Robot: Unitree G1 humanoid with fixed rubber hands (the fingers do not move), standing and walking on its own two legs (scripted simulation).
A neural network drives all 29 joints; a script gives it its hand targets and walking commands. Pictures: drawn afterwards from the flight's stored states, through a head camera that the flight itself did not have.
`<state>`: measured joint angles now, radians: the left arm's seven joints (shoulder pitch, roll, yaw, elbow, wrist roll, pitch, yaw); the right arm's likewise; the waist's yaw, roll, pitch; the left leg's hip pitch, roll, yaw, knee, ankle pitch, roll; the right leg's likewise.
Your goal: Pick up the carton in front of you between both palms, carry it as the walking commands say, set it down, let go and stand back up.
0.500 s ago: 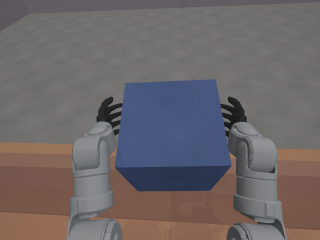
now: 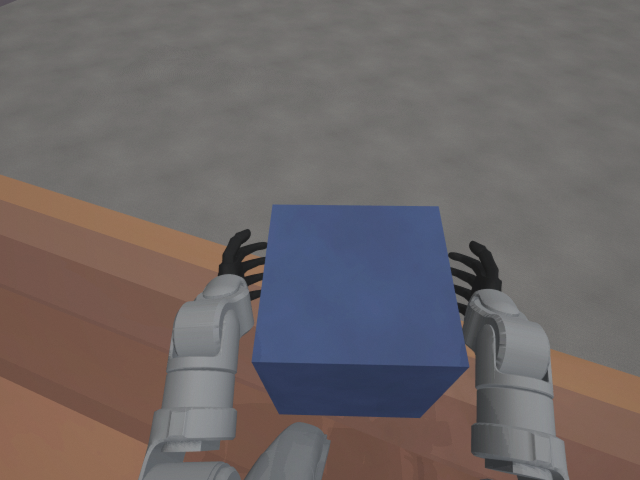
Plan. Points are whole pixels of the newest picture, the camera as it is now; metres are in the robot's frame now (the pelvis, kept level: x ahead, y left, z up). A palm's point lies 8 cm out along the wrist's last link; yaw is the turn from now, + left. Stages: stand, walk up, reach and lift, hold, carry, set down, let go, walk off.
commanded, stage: carry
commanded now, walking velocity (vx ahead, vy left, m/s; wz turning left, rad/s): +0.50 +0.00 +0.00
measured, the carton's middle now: (351, 319) +0.31 +0.05 -0.01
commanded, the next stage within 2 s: none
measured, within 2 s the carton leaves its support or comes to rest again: neither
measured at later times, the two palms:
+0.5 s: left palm (307, 197) +0.68 +0.20 -0.15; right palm (442, 221) +0.66 -0.10 -0.14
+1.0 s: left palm (331, 165) +1.05 +0.21 -0.35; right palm (423, 182) +1.04 -0.10 -0.36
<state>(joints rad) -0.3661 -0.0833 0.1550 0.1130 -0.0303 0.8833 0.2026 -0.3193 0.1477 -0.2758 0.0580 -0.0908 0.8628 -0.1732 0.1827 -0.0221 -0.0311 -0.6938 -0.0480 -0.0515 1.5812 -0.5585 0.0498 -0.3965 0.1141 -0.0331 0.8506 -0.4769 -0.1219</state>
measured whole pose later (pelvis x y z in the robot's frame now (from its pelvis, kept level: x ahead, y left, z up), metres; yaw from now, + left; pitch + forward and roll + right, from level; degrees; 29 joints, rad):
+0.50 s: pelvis +0.36 +0.07 -0.19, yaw -1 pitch +2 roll +0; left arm -0.26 -0.12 0.23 0.06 0.03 0.78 0.18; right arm -0.31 0.10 -0.16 0.13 0.06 0.78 -0.19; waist -0.09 -0.01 -0.03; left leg -0.45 -0.08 0.07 1.01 -0.60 0.12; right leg -0.77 0.00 0.06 1.20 -0.12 -0.04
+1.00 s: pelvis +0.74 +0.06 -0.42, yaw -2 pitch +1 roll -1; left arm -0.34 -0.12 0.14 0.13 -0.04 0.79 0.22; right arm -0.25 0.09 -0.24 0.05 -0.02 0.78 -0.17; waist 0.09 0.03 -0.05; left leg -0.68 0.03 0.01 0.67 0.36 0.08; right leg -0.25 0.13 -0.04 1.19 -0.83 -0.12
